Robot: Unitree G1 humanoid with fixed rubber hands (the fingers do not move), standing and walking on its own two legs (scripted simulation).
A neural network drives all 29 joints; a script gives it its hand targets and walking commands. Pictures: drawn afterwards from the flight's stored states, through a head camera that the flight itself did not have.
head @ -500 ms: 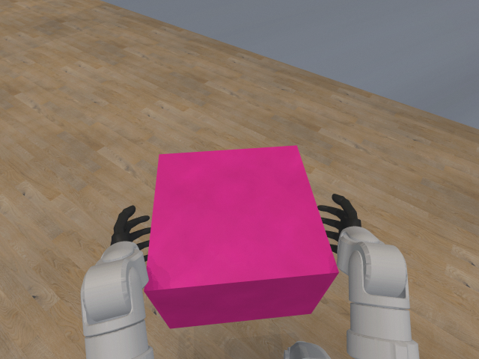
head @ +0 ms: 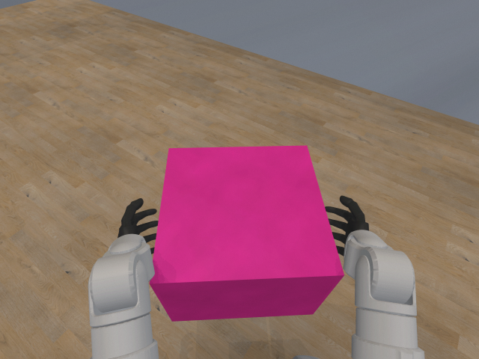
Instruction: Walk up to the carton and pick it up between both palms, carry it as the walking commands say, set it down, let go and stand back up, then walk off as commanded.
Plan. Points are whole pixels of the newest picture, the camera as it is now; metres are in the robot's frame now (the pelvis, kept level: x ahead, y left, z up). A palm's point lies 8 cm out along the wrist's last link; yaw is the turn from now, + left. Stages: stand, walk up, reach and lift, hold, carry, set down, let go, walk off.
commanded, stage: carry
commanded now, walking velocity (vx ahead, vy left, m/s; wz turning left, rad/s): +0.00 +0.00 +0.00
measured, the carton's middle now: (241, 231) +0.34 +0.01 +0.00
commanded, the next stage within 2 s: none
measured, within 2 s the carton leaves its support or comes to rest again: neither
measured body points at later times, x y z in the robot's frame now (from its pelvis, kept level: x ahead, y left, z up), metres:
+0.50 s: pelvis -0.06 +0.04 +0.02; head -0.06 +0.06 +0.47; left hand +0.25 +0.14 +0.09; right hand +0.16 -0.20 +0.08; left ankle +0.01 +0.10 -0.72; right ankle -0.05 -0.12 -0.65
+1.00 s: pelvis +0.01 -0.09 +0.01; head +0.00 -0.12 +0.46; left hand +0.32 -0.12 +0.09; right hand +0.11 -0.40 +0.07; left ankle +0.02 +0.09 -0.65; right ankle -0.04 -0.15 -0.72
